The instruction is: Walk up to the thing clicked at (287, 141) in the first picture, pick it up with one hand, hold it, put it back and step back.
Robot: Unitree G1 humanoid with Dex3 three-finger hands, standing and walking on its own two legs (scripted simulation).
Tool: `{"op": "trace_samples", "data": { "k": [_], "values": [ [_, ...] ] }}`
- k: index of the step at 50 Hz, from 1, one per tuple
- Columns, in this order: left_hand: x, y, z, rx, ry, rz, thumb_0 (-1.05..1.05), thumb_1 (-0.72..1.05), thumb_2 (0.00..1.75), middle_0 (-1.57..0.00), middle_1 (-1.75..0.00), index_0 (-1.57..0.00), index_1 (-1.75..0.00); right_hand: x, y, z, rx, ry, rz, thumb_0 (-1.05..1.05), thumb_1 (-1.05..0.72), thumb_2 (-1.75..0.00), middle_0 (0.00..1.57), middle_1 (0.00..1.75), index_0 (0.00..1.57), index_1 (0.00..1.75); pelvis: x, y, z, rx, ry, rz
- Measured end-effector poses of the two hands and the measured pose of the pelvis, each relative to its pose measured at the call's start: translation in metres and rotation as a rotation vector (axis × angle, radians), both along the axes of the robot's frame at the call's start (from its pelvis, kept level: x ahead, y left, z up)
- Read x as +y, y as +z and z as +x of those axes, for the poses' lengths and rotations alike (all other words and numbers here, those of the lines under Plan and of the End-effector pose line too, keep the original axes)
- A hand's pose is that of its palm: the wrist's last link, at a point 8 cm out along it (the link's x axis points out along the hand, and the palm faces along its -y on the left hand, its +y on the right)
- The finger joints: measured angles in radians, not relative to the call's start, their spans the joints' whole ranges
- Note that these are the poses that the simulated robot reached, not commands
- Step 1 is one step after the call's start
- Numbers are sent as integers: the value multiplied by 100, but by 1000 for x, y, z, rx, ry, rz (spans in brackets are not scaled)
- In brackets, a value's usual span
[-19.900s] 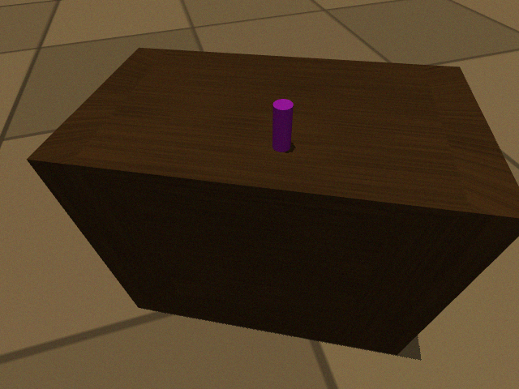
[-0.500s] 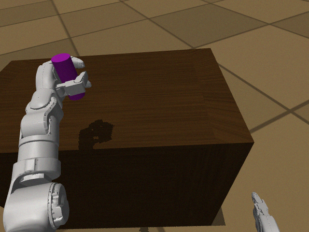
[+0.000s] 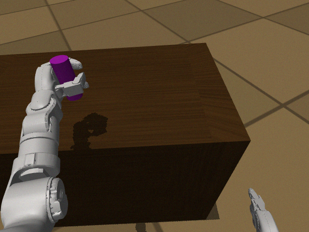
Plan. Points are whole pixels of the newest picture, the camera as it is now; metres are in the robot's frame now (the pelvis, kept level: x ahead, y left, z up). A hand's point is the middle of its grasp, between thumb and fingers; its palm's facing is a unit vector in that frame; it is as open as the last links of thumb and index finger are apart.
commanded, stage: crouch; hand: left
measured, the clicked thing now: (67, 79) +0.46 +0.20 +0.20
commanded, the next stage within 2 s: lower in 0.26 s
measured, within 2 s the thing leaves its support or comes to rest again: rests again in 1.64 s
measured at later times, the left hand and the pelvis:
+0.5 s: hand (78, 81) +0.48 +0.19 +0.18, palm faces +0.16 -0.99 +0.00, open 5.0 cm; pelvis +0.00 +0.00 +0.00, yaw +0 degrees
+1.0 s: hand (85, 94) +0.49 +0.19 +0.12, palm faces +0.14 -0.99 +0.01, open 5.0 cm; pelvis +0.01 +0.01 -0.01, yaw -1 degrees
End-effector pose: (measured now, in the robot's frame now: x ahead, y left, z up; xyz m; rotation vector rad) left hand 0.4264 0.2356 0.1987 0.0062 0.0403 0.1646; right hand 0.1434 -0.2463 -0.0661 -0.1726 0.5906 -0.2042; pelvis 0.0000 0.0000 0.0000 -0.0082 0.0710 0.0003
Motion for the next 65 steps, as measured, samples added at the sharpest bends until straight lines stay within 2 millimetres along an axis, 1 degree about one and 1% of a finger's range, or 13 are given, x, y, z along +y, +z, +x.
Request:
{"op": "trace_samples", "data": {
  "k": [10,21,26,32,36,47,53,65],
  "values": [
    [-1,-4,13,-10,-2,-3,-1,17,119,-104,-118,-105,-116,-4,-4,-8,50,-29,-5,-1,55,-5,5,5,6,5,0,0,-1,19,-5,-3],
    [2,-12,21,-12,-7,-4,-1,17,119,-104,-118,-105,-115,-5,-8,-8,86,-44,-7,-1,55,-5,5,5,6,5,1,-1,0,43,-7,-6],
    [3,-24,25,4,-7,-10,-1,17,118,-104,-119,-105,-116,-3,-10,-6,106,-39,-4,-1,55,-5,5,5,6,5,1,-2,1,57,-6,-7],
    [3,-44,28,13,-17,-15,-1,18,118,-104,-119,-105,-116,-2,-10,-4,110,-38,-8,-1,54,-5,5,5,6,5,2,-4,3,77,-9,-10],
    [3,-53,30,6,-20,-19,-1,18,118,-104,-119,-105,-116,-3,-9,-2,113,-44,-17,-1,54,-5,5,5,6,5,3,-5,4,88,-11,-12],
    [6,-73,36,-1,-19,-20,-1,18,118,-104,-119,-105,-116,-6,-9,-1,127,-63,-38,-1,53,-6,5,5,6,5,6,-11,8,119,-16,-18],
    [6,-83,38,1,-20,-20,-1,18,118,-104,-119,-105,-115,-4,-11,2,133,-58,-39,-1,52,-6,5,5,6,5,8,-15,11,133,-18,-21],
    [8,-96,38,-4,-14,-19,-1,18,118,-104,-119,-105,-115,-1,-13,5,128,-49,-40,-1,52,-6,5,5,6,5,9,-22,13,151,-17,-22]
  ]
}}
